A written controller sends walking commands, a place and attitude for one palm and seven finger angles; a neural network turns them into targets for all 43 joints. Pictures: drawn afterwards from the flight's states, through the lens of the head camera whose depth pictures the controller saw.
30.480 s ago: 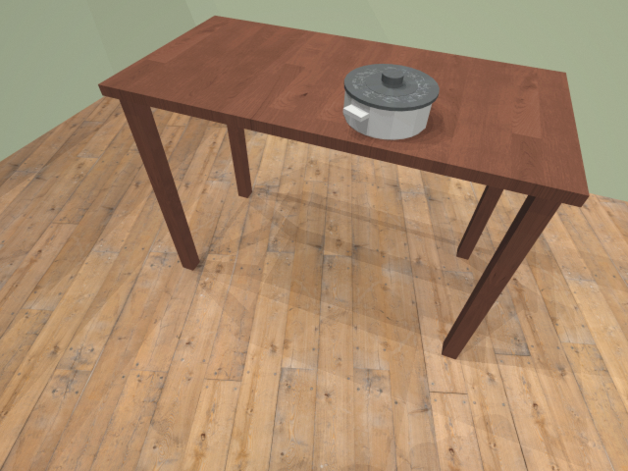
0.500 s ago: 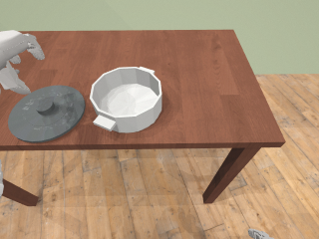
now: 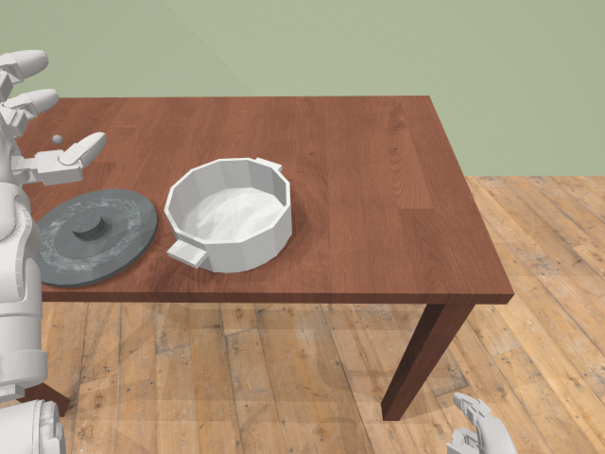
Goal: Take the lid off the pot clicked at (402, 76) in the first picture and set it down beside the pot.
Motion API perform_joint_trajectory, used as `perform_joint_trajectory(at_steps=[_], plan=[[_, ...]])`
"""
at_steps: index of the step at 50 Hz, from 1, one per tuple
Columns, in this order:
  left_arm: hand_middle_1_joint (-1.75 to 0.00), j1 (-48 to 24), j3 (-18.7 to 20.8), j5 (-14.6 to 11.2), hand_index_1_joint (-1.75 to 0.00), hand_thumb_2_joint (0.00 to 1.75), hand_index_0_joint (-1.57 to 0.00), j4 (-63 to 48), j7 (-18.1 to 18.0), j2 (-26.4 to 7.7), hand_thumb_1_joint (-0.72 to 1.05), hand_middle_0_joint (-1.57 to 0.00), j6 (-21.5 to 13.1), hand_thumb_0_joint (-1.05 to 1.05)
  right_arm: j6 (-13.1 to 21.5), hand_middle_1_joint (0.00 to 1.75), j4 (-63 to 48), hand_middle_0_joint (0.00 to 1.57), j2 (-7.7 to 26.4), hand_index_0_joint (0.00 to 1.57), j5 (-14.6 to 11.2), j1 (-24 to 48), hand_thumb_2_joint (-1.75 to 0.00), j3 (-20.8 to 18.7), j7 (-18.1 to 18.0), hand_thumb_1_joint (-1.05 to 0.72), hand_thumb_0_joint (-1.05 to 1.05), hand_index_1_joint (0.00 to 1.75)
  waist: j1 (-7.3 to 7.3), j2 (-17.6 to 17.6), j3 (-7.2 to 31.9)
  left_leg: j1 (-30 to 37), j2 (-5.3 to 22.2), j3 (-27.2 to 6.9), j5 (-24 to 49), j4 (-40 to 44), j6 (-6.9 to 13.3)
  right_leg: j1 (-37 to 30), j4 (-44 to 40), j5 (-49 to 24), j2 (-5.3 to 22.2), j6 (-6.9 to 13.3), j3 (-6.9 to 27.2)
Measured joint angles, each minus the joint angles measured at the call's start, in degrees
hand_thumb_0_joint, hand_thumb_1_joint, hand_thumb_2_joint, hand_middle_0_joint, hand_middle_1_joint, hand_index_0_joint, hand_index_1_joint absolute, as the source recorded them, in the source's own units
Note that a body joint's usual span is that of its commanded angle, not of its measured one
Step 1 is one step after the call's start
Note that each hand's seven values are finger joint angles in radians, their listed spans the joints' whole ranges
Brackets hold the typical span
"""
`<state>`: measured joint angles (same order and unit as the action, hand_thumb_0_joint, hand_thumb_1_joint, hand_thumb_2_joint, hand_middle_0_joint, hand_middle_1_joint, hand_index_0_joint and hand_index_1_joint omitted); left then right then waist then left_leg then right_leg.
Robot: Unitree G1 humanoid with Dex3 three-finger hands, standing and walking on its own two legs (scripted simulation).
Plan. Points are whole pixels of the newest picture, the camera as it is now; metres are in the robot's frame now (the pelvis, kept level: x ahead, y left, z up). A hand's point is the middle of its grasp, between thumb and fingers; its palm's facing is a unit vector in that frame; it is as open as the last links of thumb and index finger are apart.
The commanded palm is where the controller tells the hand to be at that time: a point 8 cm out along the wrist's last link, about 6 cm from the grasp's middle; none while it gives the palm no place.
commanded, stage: draw the hand back to the body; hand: left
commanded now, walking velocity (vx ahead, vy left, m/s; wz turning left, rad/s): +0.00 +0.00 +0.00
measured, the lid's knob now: (87, 224) +0.44 +0.38 +0.04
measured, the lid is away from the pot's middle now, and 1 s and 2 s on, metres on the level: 0.24 0.24 0.24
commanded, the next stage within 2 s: step back with the hand held close in 1.40 s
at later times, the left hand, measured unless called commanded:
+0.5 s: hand (51, 192) +0.30 +0.26 +0.24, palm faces +0.49 -0.83 -0.26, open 8.2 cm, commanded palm +0.24 +0.30 +0.24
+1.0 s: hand (14, 265) +0.22 +0.26 +0.23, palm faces +0.43 -0.85 -0.30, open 7.4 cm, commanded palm +0.15 +0.30 +0.23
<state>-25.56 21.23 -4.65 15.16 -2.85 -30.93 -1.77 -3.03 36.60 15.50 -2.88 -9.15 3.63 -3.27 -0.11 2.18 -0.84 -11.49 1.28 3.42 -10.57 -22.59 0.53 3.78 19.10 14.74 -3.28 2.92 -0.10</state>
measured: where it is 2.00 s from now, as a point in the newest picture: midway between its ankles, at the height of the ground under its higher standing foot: outside the picture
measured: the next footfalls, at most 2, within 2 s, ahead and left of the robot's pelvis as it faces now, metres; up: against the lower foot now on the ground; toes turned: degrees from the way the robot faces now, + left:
none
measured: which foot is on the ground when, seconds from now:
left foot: down 0.00-1.00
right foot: down 0.00-1.00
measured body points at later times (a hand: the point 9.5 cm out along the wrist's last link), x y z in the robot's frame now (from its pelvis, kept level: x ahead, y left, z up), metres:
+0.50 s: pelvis +0.01 -0.02 +0.00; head +0.00 -0.05 +0.45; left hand +0.27 +0.30 +0.26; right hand +0.22 -0.26 -0.09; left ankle +0.02 +0.11 -0.74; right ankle -0.05 -0.09 -0.74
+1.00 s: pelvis +0.00 +0.00 +0.00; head -0.03 -0.01 +0.45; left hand +0.19 +0.30 +0.25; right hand +0.20 -0.21 -0.08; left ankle +0.02 +0.11 -0.74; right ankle -0.05 -0.09 -0.74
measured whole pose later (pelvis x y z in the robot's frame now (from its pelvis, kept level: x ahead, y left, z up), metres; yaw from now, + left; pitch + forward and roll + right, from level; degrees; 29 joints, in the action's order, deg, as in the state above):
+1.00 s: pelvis +0.00 +0.00 +0.00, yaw +1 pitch -5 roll +0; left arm 10.7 21.5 -8.1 -22.4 -2.9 -23.2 -4.9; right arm 1.1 37.7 13.6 -0.7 -6.6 2.3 -3.5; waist 3.3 2.8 -1.7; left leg -6.3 0.7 3.0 -10.4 -21.8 0.9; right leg -2.0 17.4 14.4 -2.8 2.5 -0.6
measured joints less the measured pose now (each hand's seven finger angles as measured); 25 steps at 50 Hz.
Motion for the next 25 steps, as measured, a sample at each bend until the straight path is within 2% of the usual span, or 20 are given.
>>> perform_joint_trajectory(at_steps=[5, 12, 25], plan=[[-0.69, 5.0, 1.7, -1.5, -0.7, 0.75, -0.34, -3.9, 0.0, 0.6, 0.18, -0.34, 0.9, 0.0, -0.2, 0.3, 1.9, 0.2, 1.5, 0.2, 0.0, -0.1, -0.9, -1.3, -0.1, -0.9, 0.01, 0.3, 0.63, 0.3, 0.2, 1.0, 0.5, -0.2, -0.4, 0.1, -0.6, -1.0, -0.1, 0.5, -0.6, 0.6, -0.1], [-0.61, 10.5, 3.1, -1.9, -0.61, 0.78, -0.31, -10.4, -0.7, 2.5, 0.34, -0.31, 0.9, 0.0, 0.9, 0.3, 2.5, 0.2, 2.8, 0.2, 0.1, 0.8, -0.9, -2.7, -0.6, -0.9, 0.01, 0.3, 1.61, 0.6, -0.4, 1.6, 1.0, -0.7, -0.8, 0.0, -1.1, -1.7, 0.0, 1.0, -1.1, 1.3, -0.5], [-0.44, 19.4, 2.7, -2.8, -0.44, 0.85, -0.26, -19.9, -0.4, 5.0, 0.64, -0.26, -0.7, 0.0, 2.3, 0.3, 1.1, 0.2, 0.2, 0.2, 0.6, 3.4, -0.9, -2.3, -0.4, -0.9, 0.01, 0.3, 2.5, 1.1, 0.1, 2.8, 0.8, -0.8, -0.8, 0.1, -1.2, -2.8, 0.3, 1.4, -1.0, 1.5, -0.7]])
